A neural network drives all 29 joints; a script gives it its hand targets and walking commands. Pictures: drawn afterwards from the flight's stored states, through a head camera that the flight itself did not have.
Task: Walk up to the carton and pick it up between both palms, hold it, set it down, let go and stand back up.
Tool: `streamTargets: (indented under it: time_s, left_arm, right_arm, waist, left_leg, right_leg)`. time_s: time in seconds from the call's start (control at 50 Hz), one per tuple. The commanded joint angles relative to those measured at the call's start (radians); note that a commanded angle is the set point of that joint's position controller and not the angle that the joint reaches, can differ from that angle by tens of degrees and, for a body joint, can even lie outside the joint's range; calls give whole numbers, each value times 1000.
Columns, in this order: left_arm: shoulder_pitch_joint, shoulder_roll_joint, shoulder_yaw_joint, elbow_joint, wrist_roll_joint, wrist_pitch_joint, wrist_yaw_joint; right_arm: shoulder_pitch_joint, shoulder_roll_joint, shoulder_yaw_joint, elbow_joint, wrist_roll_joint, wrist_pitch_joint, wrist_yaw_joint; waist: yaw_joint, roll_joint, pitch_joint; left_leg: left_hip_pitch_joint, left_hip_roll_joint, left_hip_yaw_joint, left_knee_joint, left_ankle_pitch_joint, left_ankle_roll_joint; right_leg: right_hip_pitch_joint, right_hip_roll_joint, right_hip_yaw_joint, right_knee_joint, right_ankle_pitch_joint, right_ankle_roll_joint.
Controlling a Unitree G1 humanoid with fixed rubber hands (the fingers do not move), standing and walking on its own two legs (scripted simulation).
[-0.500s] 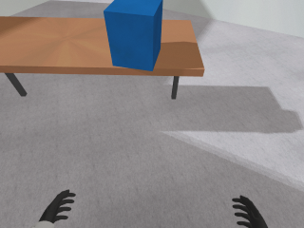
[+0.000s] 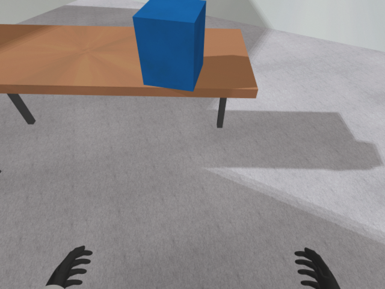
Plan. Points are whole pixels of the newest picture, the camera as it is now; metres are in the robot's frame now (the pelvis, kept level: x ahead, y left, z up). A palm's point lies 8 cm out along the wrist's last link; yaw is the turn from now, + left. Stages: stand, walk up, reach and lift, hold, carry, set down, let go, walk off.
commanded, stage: stand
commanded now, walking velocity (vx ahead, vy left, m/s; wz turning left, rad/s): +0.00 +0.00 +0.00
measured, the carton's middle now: (173, 44) +0.92 +0.12 +0.07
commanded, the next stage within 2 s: walk up in 1.84 s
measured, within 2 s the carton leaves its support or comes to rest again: neither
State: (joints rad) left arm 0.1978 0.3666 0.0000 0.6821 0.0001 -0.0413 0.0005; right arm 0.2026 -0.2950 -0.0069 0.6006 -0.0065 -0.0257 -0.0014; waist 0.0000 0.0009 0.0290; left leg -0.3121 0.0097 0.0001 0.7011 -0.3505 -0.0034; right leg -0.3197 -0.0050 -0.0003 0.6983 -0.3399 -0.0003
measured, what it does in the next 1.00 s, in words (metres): stands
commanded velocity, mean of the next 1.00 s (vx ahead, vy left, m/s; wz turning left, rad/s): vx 0.00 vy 0.00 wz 0.00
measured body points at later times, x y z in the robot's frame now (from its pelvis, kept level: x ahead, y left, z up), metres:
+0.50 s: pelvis -0.01 +0.00 +0.00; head -0.01 +0.00 +0.45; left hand +0.14 +0.29 -0.08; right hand +0.16 -0.26 -0.08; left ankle +0.02 +0.12 -0.72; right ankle +0.02 -0.12 -0.72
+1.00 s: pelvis -0.01 +0.00 +0.00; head -0.02 +0.00 +0.45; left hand +0.13 +0.29 -0.09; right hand +0.15 -0.27 -0.08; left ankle +0.02 +0.12 -0.72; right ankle +0.02 -0.12 -0.72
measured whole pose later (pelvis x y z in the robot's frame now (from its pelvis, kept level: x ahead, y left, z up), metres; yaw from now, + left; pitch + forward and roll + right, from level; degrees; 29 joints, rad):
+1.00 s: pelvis -0.01 +0.00 +0.00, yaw +0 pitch -3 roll +0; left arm 0.20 0.37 0.00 0.74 0.00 -0.04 0.00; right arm 0.20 -0.30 -0.01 0.61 -0.01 -0.03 0.00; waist 0.00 0.00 0.03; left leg -0.31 0.01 0.00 0.70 -0.33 0.00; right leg -0.32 0.00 0.00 0.70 -0.32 0.00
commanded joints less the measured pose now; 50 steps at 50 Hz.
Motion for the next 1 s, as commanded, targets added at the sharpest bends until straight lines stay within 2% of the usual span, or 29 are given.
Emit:
streamTargets:
  time_s: [0.0, 0.04, 0.06, 0.08, 0.1, 0.16, 0.18, 0.2, 0.22, 0.28, 0.36, 0.4, 0.46, 0.5, 0.54, 0.56, 0.62, 0.64, 0.68, 0.74, 0.76, 0.8, 0.82, 0.84, 0.86, 0.88, 0.9, 0.92, 0.98]
  left_arm:
    - [-62, 209, 80, -17, 26, -30, 0]
    - [-75, 197, 74, -20, 19, -27, 3]
    - [-59, 204, 75, -7, 22, -32, 0]
    - [-59, 203, 77, -3, 20, -31, 2]
    - [-63, 217, 85, -2, 18, -32, 0]
    - [-64, 191, 72, 2, 27, -32, 0]
    - [-51, 186, 77, -2, 15, -31, -2]
    - [-68, 181, 69, 7, 23, -29, -5]
    - [-58, 204, 77, 11, 24, -28, -1]
    - [-59, 187, 70, 4, 17, -28, 2]
    - [-70, 198, 75, 15, 25, -24, -3]
    - [-48, 182, 67, 22, 17, -22, -5]
    - [-78, 192, 75, 15, 22, -30, -6]
    - [-61, 193, 70, 19, 18, -25, -6]
    - [-79, 210, 78, 22, 25, -30, -4]
    - [-68, 212, 80, 24, 21, -30, -7]
    - [-58, 202, 76, 29, 16, -27, -9]
    - [-67, 191, 70, 33, 17, -29, -8]
    - [-88, 216, 79, 24, 20, -29, -7]
    - [-47, 217, 77, 44, 16, -27, -1]
    - [-57, 207, 73, 46, 23, -26, 0]
    - [-86, 209, 78, 35, 22, -18, -2]
    - [-79, 199, 78, 30, 17, -24, -8]
    - [-75, 195, 72, 40, 18, -24, -5]
    - [-95, 192, 70, 27, 15, -25, -10]
    - [-101, 198, 73, 34, 13, -26, -12]
    - [-99, 177, 65, 39, 16, -25, -11]
    - [-72, 179, 64, 45, 12, -26, -11]
    - [-71, 197, 70, 48, 22, -33, -7]
  right_arm:
    - [-61, -233, -73, 6, -17, -37, 0]
    - [-43, -243, -74, 9, -8, -36, -4]
    - [-55, -236, -75, 12, -16, -32, -5]
    - [-49, -244, -68, 13, -15, -38, -5]
    - [-39, -224, -68, 20, -16, -35, -4]
    - [-63, -241, -70, 13, -13, -36, -7]
    - [-78, -261, -78, 13, -13, -34, 0]
    - [-74, -236, -71, 11, -13, -37, 1]
    - [-48, -235, -70, 9, -14, -33, -3]
    - [-56, -253, -72, 18, -20, -34, -7]
    - [-80, -246, -69, 12, -16, -34, -3]
    - [-72, -260, -76, 14, -22, -40, -1]
    - [-52, -249, -78, 19, -14, -35, -3]
    - [-59, -257, -79, 27, -8, -38, 0]
    - [-64, -237, -75, 19, -11, -36, -2]
    - [-72, -250, -72, 17, -15, -34, -4]
    - [-43, -271, -81, 30, -11, -33, -5]
    - [-74, -265, -78, 31, -19, -29, -9]
    - [-25, -254, -72, 33, -10, -27, -4]
    - [-59, -234, -64, 25, -11, -29, -5]
    - [-65, -240, -69, 27, -12, -35, -3]
    - [-58, -242, -66, 31, -7, -35, -4]
    - [-71, -259, -71, 33, -14, -32, -5]
    - [-67, -241, -62, 30, -18, -31, -7]
    - [-52, -258, -71, 32, -9, -35, -2]
    - [-47, -257, -66, 48, -12, -31, -5]
    - [-60, -247, -64, 36, -11, -35, -7]
    - [-89, -250, -69, 30, -18, -34, -1]
    - [-55, -253, -69, 37, -11, -35, 4]
  waist:
    - [-7, 24, -75]
    - [-26, 17, -70]
    - [-12, 35, -67]
    - [-20, 64, -53]
    - [-19, 23, -82]
    - [1, 25, -53]
    - [12, 62, -93]
    - [12, 17, -87]
    - [-2, 10, -52]
    - [3, 71, -59]
    - [7, 32, -19]
    - [9, 63, -38]
    - [-13, 27, -55]
    - [2, 42, -51]
    - [-7, 23, -43]
    - [5, 53, -61]
    - [-12, 39, -70]
    - [-1, 37, -30]
    - [-19, 37, -41]
    - [-1, 32, -82]
    - [-4, 71, -47]
    - [-8, 21, -23]
    - [8, 51, -46]
    - [10, 36, -43]
    - [-17, 59, -23]
    - [-4, 36, -35]
    - [-17, 37, -15]
    - [16, 52, -16]
    - [-3, 37, -50]
  left_leg:
    - [23, 71, -101, -140, 118, 70]
    - [34, 77, -105, -130, 133, 71]
    - [25, 77, -108, -143, 136, 75]
    - [18, 80, -110, -148, 132, 72]
    - [36, 78, -110, -148, 152, 75]
    - [15, 79, -125, -170, 129, 76]
    - [17, 75, -109, -158, 152, 76]
    - [18, 84, -125, -161, 148, 78]
    - [20, 74, -100, -151, 150, 70]
    - [26, 88, -136, -172, 107, 81]
    - [-18, 82, -125, -189, 105, 77]
    - [18, 80, -116, -178, 82, 71]
    - [27, 78, -122, -172, 97, 71]
    - [37, 79, -118, -180, 116, 70]
    - [14, 71, -113, -166, 120, 66]
    - [4, 72, -113, -163, 112, 71]
    - [44, 82, -112, -166, 131, 71]
    - [20, 73, -116, -174, 132, 73]
    - [35, 71, -108, -177, 116, 68]
    - [65, 77, -106, -165, 130, 71]
    - [23, 85, -130, -172, 114, 74]
    - [5, 80, -121, -182, 86, 71]
    - [12, 75, -113, -192, 89, 74]
    - [18, 82, -123, -189, 73, 72]
    - [21, 79, -112, -185, 36, 68]
    - [38, 85, -131, -203, 68, 74]
    - [14, 96, -139, -208, 37, 77]
    - [6, 92, -142, -217, 51, 80]
    - [37, 77, -112, -182, 98, 66]
  right_leg:
    - [28, -94, 126, -153, 155, -80]
    - [-2, -83, 116, -158, 157, -74]
    - [19, -86, 118, -149, 155, -77]
    - [20, -86, 135, -152, 178, -80]
    - [23, -88, 124, -145, 159, -76]
    - [36, -90, 126, -154, 154, -82]
    - [52, -87, 101, -141, 150, -79]
    - [57, -85, 113, -145, 162, -78]
    - [35, -93, 129, -160, 174, -80]
    - [15, -85, 126, -153, 127, -80]
    - [16, -81, 113, -164, 113, -73]
    - [15, -91, 118, -174, 101, -78]
    - [3, -81, 131, -167, 110, -77]
    - [26, -86, 125, -176, 130, -74]
    - [20, -98, 140, -187, 135, -81]
    - [42, -100, 145, -186, 137, -82]
    - [36, -88, 112, -175, 151, -71]
    - [12, -86, 122, -180, 177, -73]
    - [18, -92, 133, -187, 136, -75]
    - [13, -99, 132, -178, 131, -71]
    - [28, -92, 131, -183, 132, -78]
    - [14, -94, 140, -193, 120, -76]
    - [27, -90, 122, -178, 109, -73]
    - [13, -94, 140, -193, 94, -73]
    - [-11, -93, 149, -208, 70, -69]
    - [-13, -90, 136, -197, 60, -74]
    - [-4, -77, 133, -206, 72, -69]
    - [4, -79, 121, -199, 88, -70]
    - [27, -99, 152, -200, 112, -80]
